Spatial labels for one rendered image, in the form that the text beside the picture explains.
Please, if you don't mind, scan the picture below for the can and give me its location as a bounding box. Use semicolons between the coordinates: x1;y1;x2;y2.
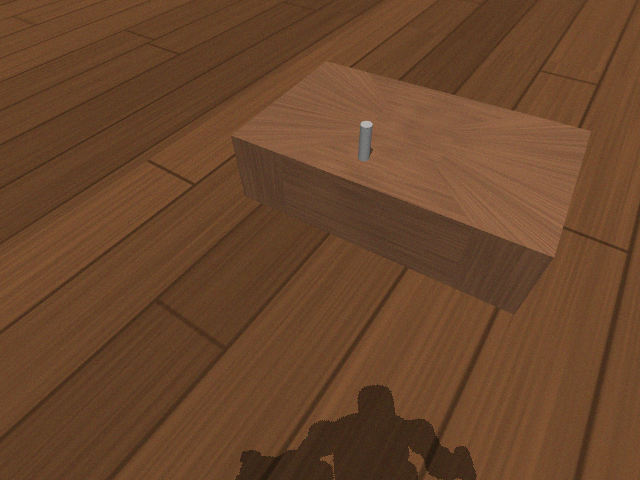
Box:
358;121;373;161

